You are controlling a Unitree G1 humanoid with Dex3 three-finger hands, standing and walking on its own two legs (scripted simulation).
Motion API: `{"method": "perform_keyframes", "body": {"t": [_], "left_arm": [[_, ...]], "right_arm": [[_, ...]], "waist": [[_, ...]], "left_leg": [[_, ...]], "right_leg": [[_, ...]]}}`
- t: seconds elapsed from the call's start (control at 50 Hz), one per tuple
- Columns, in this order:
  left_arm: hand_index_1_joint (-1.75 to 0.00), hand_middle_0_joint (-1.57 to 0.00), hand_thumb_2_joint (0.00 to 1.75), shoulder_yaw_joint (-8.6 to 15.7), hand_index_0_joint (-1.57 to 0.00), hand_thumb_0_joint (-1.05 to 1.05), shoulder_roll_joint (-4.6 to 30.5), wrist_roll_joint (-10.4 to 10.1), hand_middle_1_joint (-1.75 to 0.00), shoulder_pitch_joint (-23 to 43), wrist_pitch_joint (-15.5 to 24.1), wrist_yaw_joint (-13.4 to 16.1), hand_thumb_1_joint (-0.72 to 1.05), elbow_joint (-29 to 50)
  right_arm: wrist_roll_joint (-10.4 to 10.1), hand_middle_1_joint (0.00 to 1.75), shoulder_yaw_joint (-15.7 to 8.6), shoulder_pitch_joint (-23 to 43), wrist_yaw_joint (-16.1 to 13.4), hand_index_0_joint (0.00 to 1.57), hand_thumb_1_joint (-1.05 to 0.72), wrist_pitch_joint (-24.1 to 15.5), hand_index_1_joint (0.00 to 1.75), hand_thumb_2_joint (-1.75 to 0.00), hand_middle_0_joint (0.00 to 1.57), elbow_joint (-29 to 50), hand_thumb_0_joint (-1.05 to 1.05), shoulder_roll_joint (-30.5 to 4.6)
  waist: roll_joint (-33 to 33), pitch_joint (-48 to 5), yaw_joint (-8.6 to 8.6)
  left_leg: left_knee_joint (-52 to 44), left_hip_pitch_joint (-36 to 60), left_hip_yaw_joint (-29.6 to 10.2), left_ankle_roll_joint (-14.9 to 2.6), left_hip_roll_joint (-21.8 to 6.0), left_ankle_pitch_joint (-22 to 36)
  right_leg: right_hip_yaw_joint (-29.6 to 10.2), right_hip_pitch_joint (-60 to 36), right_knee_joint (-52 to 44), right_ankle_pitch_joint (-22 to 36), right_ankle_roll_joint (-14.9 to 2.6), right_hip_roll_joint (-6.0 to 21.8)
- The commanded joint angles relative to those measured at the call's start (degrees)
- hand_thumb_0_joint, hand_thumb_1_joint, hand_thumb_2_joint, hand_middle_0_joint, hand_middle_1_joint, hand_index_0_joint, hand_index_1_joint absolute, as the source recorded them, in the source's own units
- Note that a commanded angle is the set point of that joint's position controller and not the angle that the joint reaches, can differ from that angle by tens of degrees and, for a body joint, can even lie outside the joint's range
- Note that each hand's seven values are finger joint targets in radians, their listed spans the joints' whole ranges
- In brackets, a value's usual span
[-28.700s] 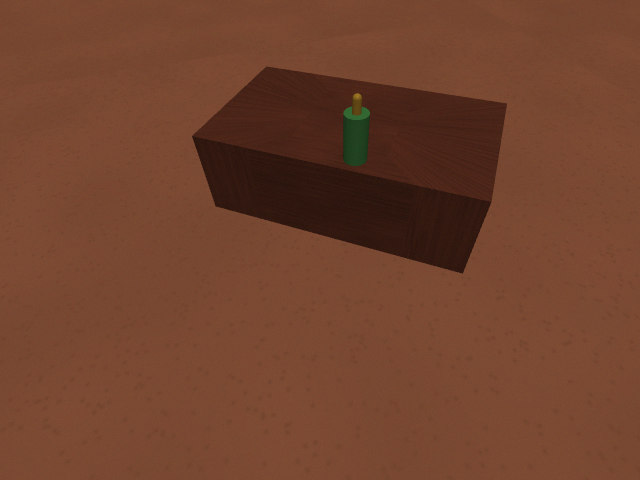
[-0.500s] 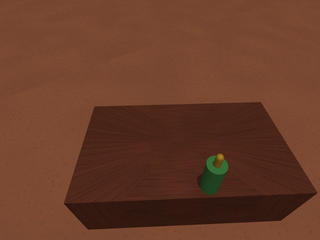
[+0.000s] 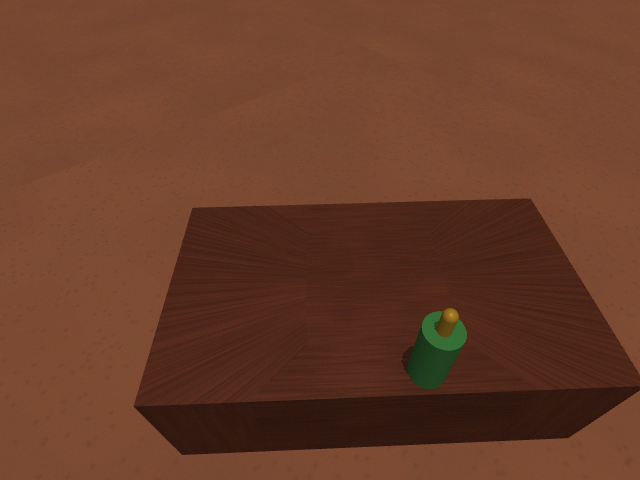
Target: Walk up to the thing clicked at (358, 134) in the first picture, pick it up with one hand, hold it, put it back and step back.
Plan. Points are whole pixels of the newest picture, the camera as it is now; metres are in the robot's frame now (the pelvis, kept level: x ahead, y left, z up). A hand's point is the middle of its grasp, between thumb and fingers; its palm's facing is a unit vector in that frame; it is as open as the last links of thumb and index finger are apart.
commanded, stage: home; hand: right
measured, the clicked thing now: (437, 344) +0.44 -0.21 -0.27
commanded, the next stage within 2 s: stand in 0.16 s
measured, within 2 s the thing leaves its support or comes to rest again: neither
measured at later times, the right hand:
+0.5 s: hand out of the picture +0.09 -0.25 -0.15, palm faces -0.03 +0.93 -0.37, open 14.5 cm
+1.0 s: hand out of the picture +0.09 -0.25 -0.15, palm faces -0.03 +0.93 -0.36, open 7.5 cm
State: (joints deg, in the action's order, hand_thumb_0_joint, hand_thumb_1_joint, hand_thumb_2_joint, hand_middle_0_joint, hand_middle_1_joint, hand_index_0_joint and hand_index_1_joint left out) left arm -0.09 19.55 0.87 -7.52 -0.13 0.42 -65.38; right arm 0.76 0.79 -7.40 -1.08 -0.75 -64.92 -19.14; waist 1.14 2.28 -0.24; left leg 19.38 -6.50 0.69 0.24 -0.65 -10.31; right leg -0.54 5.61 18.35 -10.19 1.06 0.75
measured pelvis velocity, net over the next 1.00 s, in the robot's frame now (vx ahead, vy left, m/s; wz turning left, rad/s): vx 0.01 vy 0.00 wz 0.02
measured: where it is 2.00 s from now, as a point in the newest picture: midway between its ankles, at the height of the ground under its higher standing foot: outside the picture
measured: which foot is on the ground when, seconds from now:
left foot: down 0.00-1.00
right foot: down 0.00-1.00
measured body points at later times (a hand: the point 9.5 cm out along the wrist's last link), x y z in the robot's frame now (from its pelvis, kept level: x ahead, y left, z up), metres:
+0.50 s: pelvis +0.01 +0.00 +0.00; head +0.02 +0.01 +0.45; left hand +0.09 +0.30 -0.14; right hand +0.09 -0.30 -0.13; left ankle +0.00 +0.12 -0.75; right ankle +0.00 -0.13 -0.75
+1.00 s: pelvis +0.01 +0.00 +0.00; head +0.01 +0.01 +0.45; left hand +0.08 +0.30 -0.14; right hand +0.09 -0.30 -0.13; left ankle +0.00 +0.12 -0.75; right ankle +0.00 -0.13 -0.75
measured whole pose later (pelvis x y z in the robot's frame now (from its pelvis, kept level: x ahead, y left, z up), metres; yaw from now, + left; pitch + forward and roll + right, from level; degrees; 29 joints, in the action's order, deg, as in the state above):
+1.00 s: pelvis +0.01 +0.00 +0.00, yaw +1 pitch -2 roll +0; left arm 0.1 19.8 0.7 -6.7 0.3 0.3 -64.4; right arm 0.6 0.2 -6.6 -0.6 -0.7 -64.9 -19.7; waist 0.6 2.3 0.1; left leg 17.9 -5.5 -0.3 0.0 0.0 -10.2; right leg 0.5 4.2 17.0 -10.6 1.3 1.4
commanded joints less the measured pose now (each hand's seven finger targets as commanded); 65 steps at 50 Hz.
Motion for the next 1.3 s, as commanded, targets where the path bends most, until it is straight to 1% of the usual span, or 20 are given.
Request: {"method": "perform_keyframes", "body": {"t": [0.0, 0.12, 0.22, 0.24, 0.28, 0.3, 0.44, 0.6, 0.68, 0.84, 0.88, 0.92, 0.96, 1.02, 1.1, 1.12, 1.18, 1.22, 1.26, 1.28], "left_arm": [[-0.30, -0.20, 0.90, 2.17, -0.20, 0.00, 10.95, 0.15, -0.30, 1.76, 0.88, 0.46, 0.90, 2.84], [-0.30, -0.20, 0.90, 2.25, -0.20, 0.00, 11.10, 0.01, -0.30, 2.17, 1.20, 0.63, 0.90, 3.32], [-0.30, -0.20, 0.90, 2.27, -0.20, 0.00, 10.98, 0.11, -0.30, 2.25, 1.13, 0.60, 0.90, 3.21], [-0.30, -0.20, 0.90, 2.39, -0.20, 0.00, 11.23, 0.18, -0.30, 2.67, 1.15, 0.65, 0.90, 3.33], [-0.30, -0.20, 0.90, 2.39, -0.20, 0.00, 11.00, 0.04, -0.30, 2.34, 1.06, 0.61, 0.90, 3.28], [-0.30, -0.20, 0.90, 2.32, -0.20, 0.00, 10.91, 0.05, -0.30, 2.56, 1.08, 0.59, 0.90, 3.35], [-0.30, -0.20, 0.90, 2.41, -0.20, 0.00, 11.08, -0.17, -0.30, 2.80, 1.20, 0.52, 0.90, 3.60], [-0.30, -0.20, 0.90, 2.46, -0.20, 0.00, 11.03, 0.02, -0.30, 2.91, 1.21, 0.53, 0.90, 4.03], [-0.30, -0.20, 0.90, 2.47, -0.20, 0.00, 11.22, -0.15, -0.30, 2.81, 1.27, 0.52, 0.90, 4.09], [-0.30, -0.20, 0.90, 2.45, -0.20, 0.00, 11.38, -0.10, -0.30, 2.83, 1.35, 0.45, 0.90, 4.40], [-0.30, -0.20, 0.90, 2.51, -0.20, 0.00, 11.60, -0.01, -0.30, 2.69, 1.41, 0.50, 0.90, 4.34], [-0.30, -0.20, 0.90, 2.62, -0.20, 0.00, 11.72, -0.04, -0.30, 3.09, 1.29, 0.42, 0.90, 4.27], [-0.30, -0.20, 0.90, 2.47, -0.20, 0.00, 11.60, -0.11, -0.30, 2.27, 1.45, 0.39, 0.90, 4.25], [-0.30, -0.20, 0.90, 2.51, -0.20, 0.00, 11.74, 0.03, -0.30, 2.64, 1.57, 0.33, 0.90, 4.22], [-0.30, -0.20, 0.90, 2.54, -0.20, 0.00, 11.99, -0.07, -0.30, 2.62, 1.60, 0.34, 0.90, 4.44], [-0.30, -0.20, 0.90, 2.56, -0.20, 0.00, 12.09, -0.06, -0.30, 2.30, 1.65, 0.34, 0.90, 4.48], [-0.30, -0.20, 0.90, 2.48, -0.20, 0.00, 11.86, -0.14, -0.30, 2.28, 1.58, 0.25, 0.90, 4.30], [-0.30, -0.20, 0.90, 2.39, -0.20, 0.00, 11.87, -0.07, -0.30, 2.11, 1.63, 0.30, 0.90, 4.39], [-0.30, -0.20, 0.90, 2.36, -0.20, 0.00, 11.91, -0.03, -0.30, 2.11, 1.67, 0.23, 0.90, 4.56], [-0.30, -0.20, 0.90, 2.37, -0.20, 0.00, 11.98, -0.06, -0.30, 2.04, 1.66, 0.27, 0.90, 4.33]], "right_arm": [[-0.08, 0.05, -2.39, 1.98, -0.55, 0.05, 0.54, -0.86, 0.05, -0.06, 0.05, 2.83, 0.00, -12.89], [-0.17, 0.05, -2.57, 2.78, -0.48, 0.05, 0.56, -0.98, 0.05, -0.05, 0.05, 3.04, 0.00, -12.92], [-0.19, 0.05, -2.65, 3.50, -0.46, 0.05, 0.56, -0.83, 0.05, -0.05, 0.05, 3.11, 0.00, -12.97], [-0.10, 0.05, -2.68, 3.27, -0.45, 0.05, 0.54, -0.78, 0.05, -0.06, 0.05, 3.11, 0.00, -13.08], [-0.21, 0.21, -2.68, 3.15, -0.49, 0.20, 0.38, -0.87, 0.21, -0.22, 0.20, 2.97, 0.00, -13.04], [-0.14, 0.29, -2.70, 3.33, -0.43, 0.20, 0.30, -0.88, 0.29, -0.30, 0.20, 3.03, 0.00, -13.20], [-0.19, 0.30, -2.64, 3.25, -0.44, 0.20, -0.26, -1.02, 0.30, -0.86, 0.20, 3.04, 0.00, -13.04], [-0.15, 0.30, -2.89, 3.28, -0.44, 0.20, -0.90, -1.06, 0.30, -0.90, 0.20, 3.16, 0.00, -13.53], [-0.32, 0.30, -2.72, 3.00, -0.37, 0.20, -0.90, -1.13, 0.30, -0.90, 0.20, 3.07, 0.00, -13.12], [-0.26, 0.30, -2.72, 2.89, -0.21, 0.20, -0.90, -1.06, 0.30, -0.90, 0.20, 3.16, 0.00, -12.98], [-0.20, 0.30, -2.90, 3.46, -0.20, 0.20, -0.90, -1.02, 0.30, -0.90, 0.20, 3.40, 0.00, -13.18], [-0.20, 0.30, -2.74, 2.66, -0.17, 0.20, -0.90, -0.96, 0.30, -0.90, 0.20, 3.06, 0.00, -12.90], [-0.18, 0.30, -2.83, 3.14, -0.04, 0.20, -0.90, -0.96, 0.30, -0.90, 0.20, 3.32, 0.00, -13.10], [-0.16, 0.30, -2.79, 2.56, 0.03, 0.20, -0.90, -0.90, 0.30, -0.90, 0.20, 3.14, 0.00, -12.95], [-0.15, 0.30, -2.88, 2.71, 0.08, 0.20, -0.90, -0.96, 0.30, -0.90, 0.20, 3.20, 0.00, -13.07], [-0.05, 0.30, -2.94, 2.88, 0.10, 0.20, -0.90, -1.00, 0.30, -0.90, 0.20, 3.39, 0.00, -13.27], [-0.13, 0.30, -2.81, 2.23, 0.06, 0.20, -0.90, -0.98, 0.30, -0.90, 0.20, 2.99, 0.00, -13.08], [-0.18, 0.30, -2.91, 2.69, 0.14, 0.20, -0.90, -0.94, 0.30, -0.90, 0.20, 3.20, 0.00, -13.00], [-0.09, 0.30, -2.86, 2.37, 0.18, 0.20, -0.90, -0.90, 0.30, -0.90, 0.20, 3.11, 0.00, -12.97], [-0.14, 0.30, -2.81, 1.73, 0.25, 0.20, -0.90, -0.85, 0.30, -0.90, 0.20, 2.86, 0.00, -12.87]], "waist": [[-1.58, -1.88, 0.32], [-1.50, -4.13, 0.24], [-1.50, -3.31, 0.32], [-1.23, -3.91, 0.46], [-1.48, -3.80, 0.30], [-1.73, -3.93, 0.29], [-1.53, -4.84, 0.32], [-1.71, -4.66, 0.36], [-1.57, -4.34, 0.32], [-1.66, -3.51, 0.44], [-1.49, -4.11, 0.36], [-1.27, -2.99, 0.63], [-1.22, -3.51, 0.28], [-0.93, -2.65, 0.69], [-1.15, -3.03, 0.51], [-1.21, -3.58, 0.41], [-1.85, -2.44, 0.55], [-1.44, -2.96, 0.44], [-1.23, -2.61, 0.52], [-1.43, -2.06, 0.80]], "left_leg": [[-4.32, -0.76, -6.17, -1.27, -6.45, 2.75], [-2.94, 1.26, -5.83, -1.35, -6.69, 11.04], [-3.25, 1.30, -5.91, -1.32, -6.63, 8.41], [-3.16, 0.87, -5.88, -1.48, -6.74, 9.45], [-3.29, 1.82, -5.83, -1.31, -6.76, 10.52], [-3.27, 1.04, -5.86, -1.40, -6.72, 10.67], [-3.04, 1.89, -5.82, -1.23, -6.87, 13.53], [-2.89, 2.21, -5.76, -1.32, -6.90, 13.49], [-3.24, 1.85, -5.92, -1.29, -6.99, 14.82], [-3.76, 1.69, -5.97, -1.17, -6.55, 11.56], [-3.15, 2.04, -6.18, -1.50, -6.78, 12.45], [-4.16, 0.26, -6.22, -1.29, -6.45, 9.38], [-4.00, 1.05, -6.39, -1.41, -6.56, 10.24], [-4.15, 0.15, -6.34, -1.32, -6.24, 7.51], [-4.31, 0.23, -6.68, -1.38, -6.46, 7.84], [-3.67, 0.57, -6.52, -1.56, -6.52, 9.20], [-4.26, -0.23, -6.55, -1.12, -6.15, 7.07], [-4.02, 0.56, -6.85, -1.15, -6.46, 8.46], [-3.86, 0.06, -6.48, -1.30, -6.22, 6.96], [-4.60, -0.43, -6.83, -1.03, -6.13, 5.31]], "right_leg": [[-4.41, 0.11, -3.32, 4.47, -1.19, 5.57], [-4.09, -1.53, -2.93, 9.69, -1.22, 6.12], [-3.99, -0.55, -3.58, 7.80, -1.12, 6.12], [-3.97, -1.75, -3.43, 8.86, -1.17, 6.26], [-3.91, -1.10, -3.17, 8.93, -1.23, 6.20], [-3.72, -2.01, -3.26, 9.26, -1.24, 6.22], [-3.68, -2.72, -2.88, 10.85, -1.33, 6.52], [-3.39, -2.33, -3.08, 10.89, -1.50, 6.73], [-3.37, -3.08, -2.68, 11.68, -1.42, 6.72], [-3.20, -1.50, -3.50, 8.88, -1.43, 6.73], [-3.12, -2.06, -3.42, 9.93, -1.57, 6.89], [-3.18, -2.21, -3.44, 7.54, -1.66, 6.73], [-2.95, -1.80, -3.57, 7.56, -1.58, 6.69], [-3.38, -1.44, -4.07, 6.59, -1.54, 6.82], [-3.31, -1.80, -3.99, 6.18, -1.67, 6.77], [-3.34, -2.19, -3.85, 7.60, -1.77, 6.99], [-3.57, -1.54, -4.06, 6.08, -1.68, 6.90], [-3.15, -1.12, -3.94, 5.82, -1.77, 6.79], [-3.49, -0.96, -4.48, 5.97, -1.74, 6.91], [-3.35, -0.80, -4.50, 3.97, -1.66, 6.69]]}}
